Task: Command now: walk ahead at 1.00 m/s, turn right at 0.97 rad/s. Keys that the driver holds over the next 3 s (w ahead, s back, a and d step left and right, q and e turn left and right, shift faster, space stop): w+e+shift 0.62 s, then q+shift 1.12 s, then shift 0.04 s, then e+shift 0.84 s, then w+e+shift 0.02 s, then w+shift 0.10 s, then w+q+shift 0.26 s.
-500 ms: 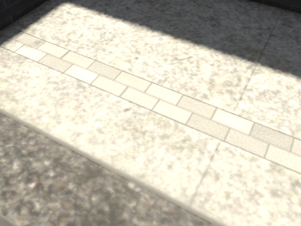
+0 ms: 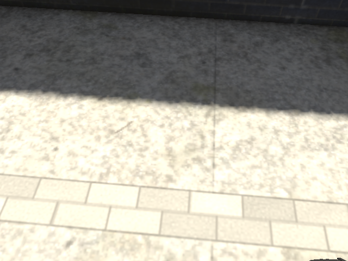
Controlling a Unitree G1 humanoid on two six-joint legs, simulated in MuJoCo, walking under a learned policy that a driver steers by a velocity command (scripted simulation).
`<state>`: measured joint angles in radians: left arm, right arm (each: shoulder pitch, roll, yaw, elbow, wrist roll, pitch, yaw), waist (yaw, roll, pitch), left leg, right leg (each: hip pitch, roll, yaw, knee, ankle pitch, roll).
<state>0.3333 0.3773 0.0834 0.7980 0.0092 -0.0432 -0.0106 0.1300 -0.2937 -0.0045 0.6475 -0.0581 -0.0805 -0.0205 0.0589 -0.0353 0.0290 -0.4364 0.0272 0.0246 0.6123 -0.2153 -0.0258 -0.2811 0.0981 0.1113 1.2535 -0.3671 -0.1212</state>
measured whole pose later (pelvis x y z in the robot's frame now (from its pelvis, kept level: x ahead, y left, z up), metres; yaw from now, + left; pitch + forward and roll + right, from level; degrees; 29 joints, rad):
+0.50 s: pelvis +0.44 -0.07 +0.00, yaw -29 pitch +0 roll -1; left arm 0.33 0.34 0.06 0.78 0.02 0.00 0.00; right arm 0.23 -0.22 0.01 0.68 -0.06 -0.08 0.00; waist -0.01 -0.02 0.06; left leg -0.47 0.10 -0.08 1.37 -0.39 -0.05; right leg -0.29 0.23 -0.02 0.59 -0.28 -0.20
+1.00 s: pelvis +0.81 -0.18 +0.02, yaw -32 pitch +2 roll +0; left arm 0.00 0.30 0.01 0.65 0.01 -0.06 0.02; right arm 0.34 -0.30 -0.05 0.75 0.01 -0.06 0.00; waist -0.08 -0.01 0.10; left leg -0.30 -0.09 -0.08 0.38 -0.11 0.06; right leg -0.61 0.02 0.12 0.95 -0.33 0.05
